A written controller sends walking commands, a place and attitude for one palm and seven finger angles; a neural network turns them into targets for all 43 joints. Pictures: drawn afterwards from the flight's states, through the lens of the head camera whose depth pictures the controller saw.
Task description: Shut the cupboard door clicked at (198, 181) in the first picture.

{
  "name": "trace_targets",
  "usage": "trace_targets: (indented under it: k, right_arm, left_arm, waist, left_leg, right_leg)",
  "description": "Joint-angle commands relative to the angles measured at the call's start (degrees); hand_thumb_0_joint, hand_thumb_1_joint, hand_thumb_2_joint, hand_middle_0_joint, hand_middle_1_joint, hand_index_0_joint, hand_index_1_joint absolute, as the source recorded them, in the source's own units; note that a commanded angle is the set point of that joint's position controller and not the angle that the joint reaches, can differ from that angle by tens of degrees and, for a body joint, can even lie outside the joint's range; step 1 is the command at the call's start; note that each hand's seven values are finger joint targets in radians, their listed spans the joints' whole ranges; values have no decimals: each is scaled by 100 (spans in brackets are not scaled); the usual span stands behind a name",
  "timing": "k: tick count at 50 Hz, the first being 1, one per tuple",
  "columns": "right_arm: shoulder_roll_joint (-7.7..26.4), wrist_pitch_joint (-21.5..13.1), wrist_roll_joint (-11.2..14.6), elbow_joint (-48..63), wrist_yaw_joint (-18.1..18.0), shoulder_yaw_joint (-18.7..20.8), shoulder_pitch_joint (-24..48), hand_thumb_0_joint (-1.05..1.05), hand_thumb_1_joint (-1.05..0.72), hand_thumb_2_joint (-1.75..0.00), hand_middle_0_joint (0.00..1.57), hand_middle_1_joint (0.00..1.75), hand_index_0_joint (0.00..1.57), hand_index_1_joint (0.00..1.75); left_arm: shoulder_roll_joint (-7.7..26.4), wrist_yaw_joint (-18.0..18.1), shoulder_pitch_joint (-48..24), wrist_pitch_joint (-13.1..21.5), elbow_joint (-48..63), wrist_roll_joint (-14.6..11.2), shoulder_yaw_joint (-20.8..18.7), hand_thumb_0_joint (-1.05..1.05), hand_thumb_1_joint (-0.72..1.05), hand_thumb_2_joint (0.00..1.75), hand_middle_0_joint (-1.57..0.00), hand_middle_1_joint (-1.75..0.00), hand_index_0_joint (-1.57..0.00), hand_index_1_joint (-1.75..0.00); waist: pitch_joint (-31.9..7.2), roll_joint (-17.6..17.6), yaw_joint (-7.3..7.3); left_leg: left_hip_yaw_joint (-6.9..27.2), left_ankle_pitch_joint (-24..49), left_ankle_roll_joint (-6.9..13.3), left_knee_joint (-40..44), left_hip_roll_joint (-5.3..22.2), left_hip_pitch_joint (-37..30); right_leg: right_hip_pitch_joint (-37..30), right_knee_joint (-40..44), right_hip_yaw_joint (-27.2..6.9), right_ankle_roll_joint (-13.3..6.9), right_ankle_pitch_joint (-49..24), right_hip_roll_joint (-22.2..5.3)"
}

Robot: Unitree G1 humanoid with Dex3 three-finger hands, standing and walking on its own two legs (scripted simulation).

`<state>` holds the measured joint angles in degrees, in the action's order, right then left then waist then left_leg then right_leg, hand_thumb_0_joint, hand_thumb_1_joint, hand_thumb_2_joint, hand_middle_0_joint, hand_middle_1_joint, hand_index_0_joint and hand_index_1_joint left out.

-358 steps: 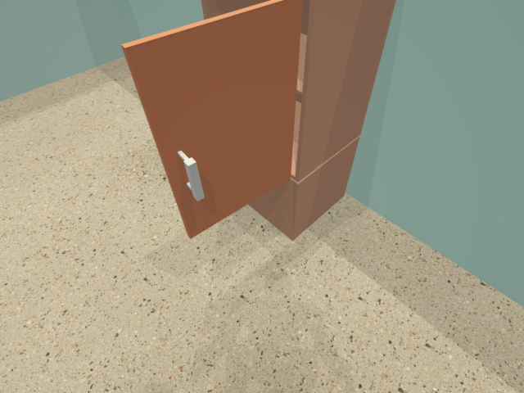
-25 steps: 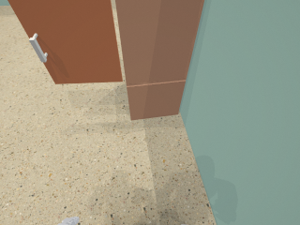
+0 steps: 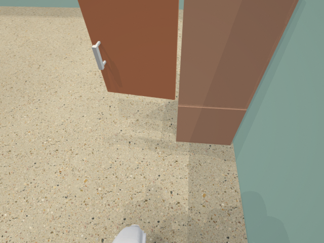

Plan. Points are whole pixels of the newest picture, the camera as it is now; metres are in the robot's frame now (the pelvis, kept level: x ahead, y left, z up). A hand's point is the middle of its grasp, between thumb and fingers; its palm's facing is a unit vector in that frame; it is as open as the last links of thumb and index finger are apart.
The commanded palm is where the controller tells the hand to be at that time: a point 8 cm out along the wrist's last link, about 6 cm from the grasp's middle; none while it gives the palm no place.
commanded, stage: take the last steps up to it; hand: left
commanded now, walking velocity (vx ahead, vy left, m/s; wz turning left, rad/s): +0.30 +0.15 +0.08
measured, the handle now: (100, 55) +0.90 +0.42 -0.08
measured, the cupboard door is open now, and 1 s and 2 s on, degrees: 85 85 85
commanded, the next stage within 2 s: come to a stop and stand still in 0.94 s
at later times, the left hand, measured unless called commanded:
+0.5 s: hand (92, 183) +0.29 +0.27 -0.16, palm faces +0.00 -0.98 -0.22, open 7.4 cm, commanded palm none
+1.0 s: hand (89, 180) +0.30 +0.29 -0.17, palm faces +0.12 -0.97 -0.22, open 7.3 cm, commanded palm none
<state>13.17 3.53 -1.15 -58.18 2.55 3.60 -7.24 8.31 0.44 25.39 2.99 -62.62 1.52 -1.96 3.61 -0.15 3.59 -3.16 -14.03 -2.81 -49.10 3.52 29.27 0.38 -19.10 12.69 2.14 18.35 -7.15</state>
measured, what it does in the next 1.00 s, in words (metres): walks ahead: left foot, then right foot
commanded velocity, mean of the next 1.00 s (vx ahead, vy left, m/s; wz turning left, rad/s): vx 0.26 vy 0.14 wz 0.00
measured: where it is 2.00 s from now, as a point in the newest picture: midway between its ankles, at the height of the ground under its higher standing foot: (158, 216)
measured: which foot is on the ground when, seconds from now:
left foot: up 0.00-0.10, down 0.12-0.64, up 0.66-1.00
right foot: down 0.00-0.12, up 0.14-0.60, down 0.62-1.00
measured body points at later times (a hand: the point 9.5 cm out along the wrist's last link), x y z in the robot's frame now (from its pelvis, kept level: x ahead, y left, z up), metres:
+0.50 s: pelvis +0.17 +0.09 -0.01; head +0.19 +0.08 +0.44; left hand +0.29 +0.33 -0.14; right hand +0.12 -0.15 -0.17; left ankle +0.10 +0.16 -0.75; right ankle +0.25 -0.02 -0.71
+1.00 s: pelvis +0.36 +0.12 +0.00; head +0.39 +0.11 +0.45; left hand +0.30 +0.35 -0.15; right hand +0.44 -0.12 -0.16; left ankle +0.44 +0.26 -0.71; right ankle +0.28 +0.00 -0.75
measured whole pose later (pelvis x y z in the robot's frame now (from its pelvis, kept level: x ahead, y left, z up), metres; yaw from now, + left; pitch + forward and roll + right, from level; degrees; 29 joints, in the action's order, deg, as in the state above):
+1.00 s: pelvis +0.36 +0.12 +0.00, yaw +1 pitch +1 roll +1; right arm 11.3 -0.2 -0.9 -58.6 1.3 3.1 -9.4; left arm 9.0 0.3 21.1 3.3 -62.8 1.3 -2.7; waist 3.3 -0.5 2.9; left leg -3.4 -11.0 -2.4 -39.6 3.8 28.2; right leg 3.9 -20.7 7.9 1.0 17.4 -4.4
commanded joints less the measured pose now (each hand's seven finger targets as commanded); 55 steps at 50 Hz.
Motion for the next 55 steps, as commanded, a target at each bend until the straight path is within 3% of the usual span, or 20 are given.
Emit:
trace_targets:
  k: [1,4,5,6,7,8,13,26,29,30,31,32,34,38,48,50,52,53,54,55]
  right_arm:
    - [37,-308,24,655,82,-98,725,0,-90,-90,20,30,20,30]
    - [328,-450,-12,270,-12,-32,-637,0,-90,-90,20,30,20,30]
    - [858,-501,-51,44,-98,88,-1547,0,-90,-90,20,30,20,30]
    - [1472,-547,-81,-74,-202,257,-2157,0,-90,-90,20,30,20,30]
    - [1532,-475,-3,-122,-311,252,-2271,0,-90,-90,20,30,20,30]
    - [1362,-470,-27,-16,-333,203,-1865,0,-90,-90,20,30,20,30]
    - [385,-700,-10,170,-390,-110,-979,0,-90,-90,20,30,20,30]
    - [411,-706,-84,-310,-364,-123,-1910,0,-90,-90,20,30,20,30]
    - [454,-689,-19,-387,-370,-140,-1825,0,-90,-90,20,30,20,30]
    - [451,-712,52,-320,-344,-118,-1740,0,-90,-90,20,30,20,30]
    - [249,-742,108,-172,-317,-119,-1921,0,-90,-90,20,30,20,30]
    - [433,-668,41,-86,-310,-80,-1750,0,-90,-90,20,30,20,30]
    - [241,-554,16,-148,-283,-19,-1230,0,-90,-90,20,30,20,30]
    - [-223,-405,-36,-279,-200,-92,-1568,0,-90,-90,20,30,20,30]
    - [-201,-487,20,254,-60,-103,-260,0,-90,-90,20,30,20,30]
    - [-106,-525,28,289,-69,-92,-260,0,-90,-90,20,30,20,30]
    - [171,-582,-11,59,-126,-47,-995,0,-90,-90,20,30,20,30]
    - [616,-635,-76,-72,-200,22,-1549,0,-90,-90,20,30,20,30]
    - [1044,-623,-63,-90,-306,90,-1829,0,-90,-90,20,30,20,30]
    - [985,-532,-12,-13,-402,13,-1564,0,-90,-90,20,30,20,30]
  left_arm:
    - [1127,69,68,102,162,43,-244,0,90,90,-20,-30,-20,-30]
    - [1218,45,-250,66,174,16,-284,0,90,90,-20,-30,-20,-30]
    - [970,2,-147,58,236,-17,-227,0,90,90,-20,-30,-20,-30]
    - [609,-48,-104,27,440,-79,-150,0,90,90,-20,-30,-20,-30]
    - [606,0,-587,-20,643,-59,-103,0,90,90,-20,-30,-20,-30]
    - [574,13,-829,-9,740,-66,-138,0,90,90,-20,-30,-20,-30]
    - [434,-56,-508,-178,398,25,-148,0,90,90,-20,-30,-20,-30]
    - [454,-93,-2210,-198,1282,3,-95,0,90,90,-20,-30,-20,-30]
    - [668,-69,-1121,-103,1001,6,-179,0,90,90,-20,-30,-20,-30]
    - [991,-40,-276,-46,759,20,-282,0,90,90,-20,-30,-20,-30]
    - [1561,12,455,-17,588,38,-428,0,90,90,-20,-30,-20,-30]
    - [1666,46,341,-37,607,-67,-427,0,90,90,-20,-30,-20,-30]
    - [1132,92,-633,-8,825,-86,-324,0,90,90,-20,-30,-20,-30]
    - [695,56,-775,149,702,-68,-205,0,90,90,-20,-30,-20,-30]
    - [977,51,-308,173,240,1,-242,0,90,90,-20,-30,-20,-30]
    - [1033,76,-366,114,219,13,-266,0,90,90,-20,-30,-20,-30]
    - [986,92,-429,46,219,5,-235,0,90,90,-20,-30,-20,-30]
    - [744,114,-216,-5,241,-40,-143,0,90,90,-20,-30,-20,-30]
    - [432,144,69,-47,250,-120,-48,0,90,90,-20,-30,-20,-30]
    - [410,223,67,-132,262,-128,0,0,90,90,-20,-30,-20,-30]
  waist:
    - [343,1142,-60]
    - [-308,784,-735]
    - [-1024,-246,-1071]
    - [-1470,-1769,-1198]
    - [-1439,-1441,-1196]
    - [-931,-803,-1014]
    - [-73,-494,-267]
    - [223,-168,-449]
    - [-261,130,87]
    - [-763,465,421]
    - [-1341,1509,537]
    - [-1072,1166,356]
    - [27,471,48]
    - [-124,621,-370]
    - [-53,1073,-116]
    - [-27,1213,-186]
    - [-251,770,-574]
    - [-842,-208,-708]
    - [-1464,-1343,-705]
    - [-1553,-1012,-594]
  left_leg:
    - [-222,-176,211,972,-50,-60]
    - [-526,44,394,2061,-425,-2317]
    - [-28,41,555,2201,106,-3681]
    - [2421,359,1181,2732,1625,-4479]
    - [2589,519,1468,3156,1849,-4215]
    - [2363,239,1636,3332,1943,-3583]
    - [975,1140,1308,3766,1096,-1923]
    - [505,2319,1442,3620,1010,-2678]
    - [156,3356,1051,2140,615,-2260]
    - [-110,2698,788,1033,268,-1425]
    - [-386,-438,435,-656,-584,83]
    - [145,-1870,380,-1870,-496,450]
    - [616,-954,367,-2029,46,594]
    - [298,-130,124,-1208,205,56]
    - [-181,344,72,1104,-70,-167]
    - [-187,281,171,1545,-169,-633]
    - [-231,827,248,2318,-272,-2084]
    - [395,2294,441,2273,493,-3131]
    - [1685,4416,1040,2328,1731,-3753]
    - [1543,5231,1330,2507,1952,-3240]
  right_leg:
    - [192,479,-782,-703,-2063,-1464]
    - [922,-1072,-236,-454,-2653,-1109]
    - [1597,-2516,20,-276,-1649,-681]
    - [3171,-4354,-34,-1,1605,279]
    - [3569,-5262,-834,-177,1770,198]
    - [3821,-5675,-971,-290,1456,5]
    - [3271,-5173,-1067,-217,62,-181]
    - [2869,-2253,-737,-400,-271,230]
    - [914,-1162,-606,-565,-699,526]
    - [-537,-897,-1292,-802,-947,-11]
    - [-1923,-291,-3662,-1476,-1381,-1680]
    - [-1353,259,-4342,-1789,-1776,-2322]
    - [378,581,-3270,-1446,-994,-1830]
    - [981,681,-1588,-1032,-2353,-1064]
    - [412,249,-1123,-887,-3446,-995]
    - [504,-4,-1095,-784,-3281,-1009]
    - [1118,-1001,-868,-557,-2866,-717]
    - [1666,-2081,-563,-334,-1422,-138]
    - [2333,-3324,-453,-96,1597,460]
    - [2033,-3758,-1120,-145,1975,363]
